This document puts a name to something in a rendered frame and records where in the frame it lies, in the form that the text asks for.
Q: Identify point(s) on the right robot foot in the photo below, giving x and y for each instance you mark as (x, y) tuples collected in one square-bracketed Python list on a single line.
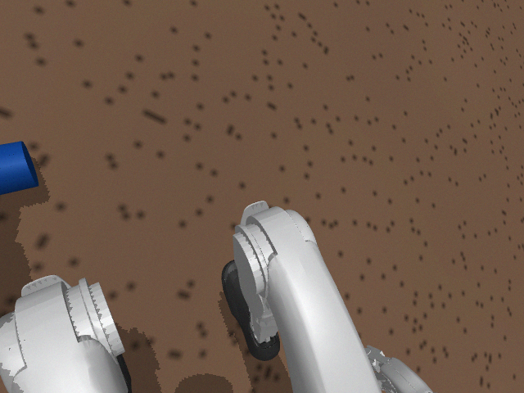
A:
[(237, 304)]

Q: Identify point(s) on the left robot foot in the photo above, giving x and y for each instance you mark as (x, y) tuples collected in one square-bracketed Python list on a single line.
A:
[(125, 372)]

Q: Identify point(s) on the right robot hand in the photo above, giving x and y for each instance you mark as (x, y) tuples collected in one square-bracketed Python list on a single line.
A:
[(393, 375)]

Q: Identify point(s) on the bottle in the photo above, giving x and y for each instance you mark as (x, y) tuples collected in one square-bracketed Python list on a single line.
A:
[(17, 170)]

